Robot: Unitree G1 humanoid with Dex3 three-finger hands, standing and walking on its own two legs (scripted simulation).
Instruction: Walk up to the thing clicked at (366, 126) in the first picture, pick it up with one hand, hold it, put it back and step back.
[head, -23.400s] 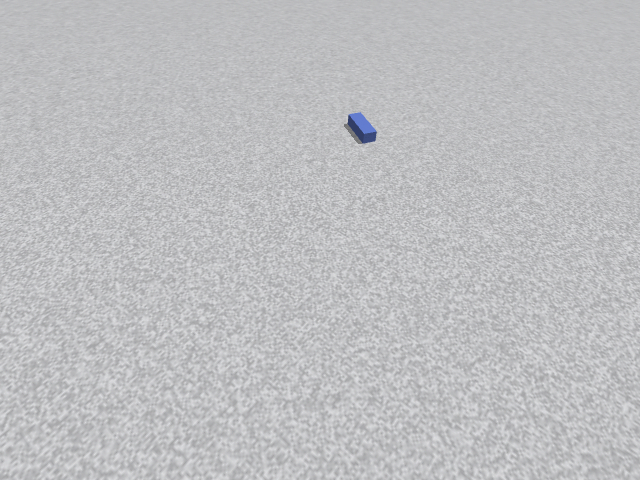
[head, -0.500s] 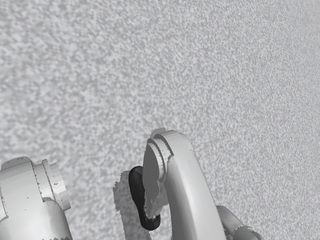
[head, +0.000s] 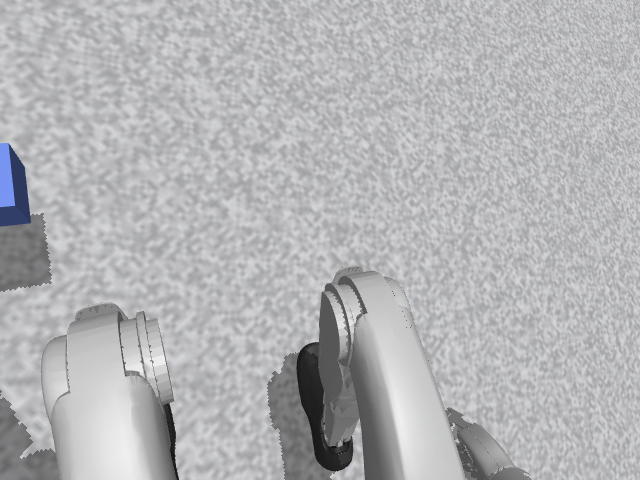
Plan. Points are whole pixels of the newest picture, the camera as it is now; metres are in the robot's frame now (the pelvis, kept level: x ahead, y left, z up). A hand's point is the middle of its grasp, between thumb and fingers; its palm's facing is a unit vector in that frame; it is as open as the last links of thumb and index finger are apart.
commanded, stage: lift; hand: left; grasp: from above
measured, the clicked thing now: out of the picture +0.44 +0.40 -0.20
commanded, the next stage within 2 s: hold in 1.84 s
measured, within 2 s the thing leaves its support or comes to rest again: neither
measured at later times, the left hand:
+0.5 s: hand out of the picture +0.40 +0.38 -0.08, palm faces -0.49 -0.18 -0.85, open 10.3 cm
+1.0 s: hand out of the picture +0.32 +0.35 +0.12, palm faces -0.41 -0.18 -0.89, open 10.5 cm
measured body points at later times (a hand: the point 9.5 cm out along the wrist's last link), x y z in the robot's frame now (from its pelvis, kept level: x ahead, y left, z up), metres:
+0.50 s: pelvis +0.00 -0.01 +0.05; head +0.22 +0.09 +0.43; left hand +0.42 +0.39 -0.03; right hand +0.11 -0.27 -0.06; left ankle +0.08 +0.13 -0.28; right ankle +0.11 -0.14 -0.28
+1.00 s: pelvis +0.00 -0.01 +0.19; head +0.14 +0.06 +0.61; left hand +0.34 +0.35 +0.17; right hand +0.18 -0.25 +0.08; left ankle +0.08 +0.13 -0.28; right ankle +0.11 -0.14 -0.28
